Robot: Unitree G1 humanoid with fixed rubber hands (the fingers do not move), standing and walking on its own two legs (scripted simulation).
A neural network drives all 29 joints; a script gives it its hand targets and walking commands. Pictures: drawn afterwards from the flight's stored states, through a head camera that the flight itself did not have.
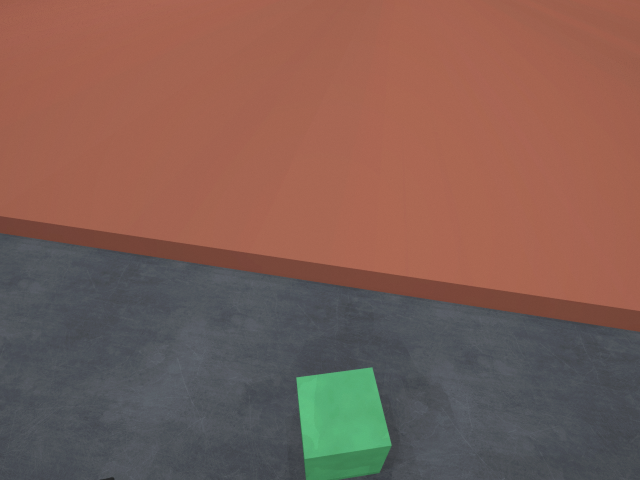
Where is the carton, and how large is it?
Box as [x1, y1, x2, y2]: [296, 367, 391, 479]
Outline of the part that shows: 371,367 296,377 306,479 339,479 379,472 391,445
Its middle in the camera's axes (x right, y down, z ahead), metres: +0.05 +0.51 +1.07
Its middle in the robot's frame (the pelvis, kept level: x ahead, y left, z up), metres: +0.43 -0.03 -0.66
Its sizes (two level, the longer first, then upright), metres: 0.210 0.200 0.250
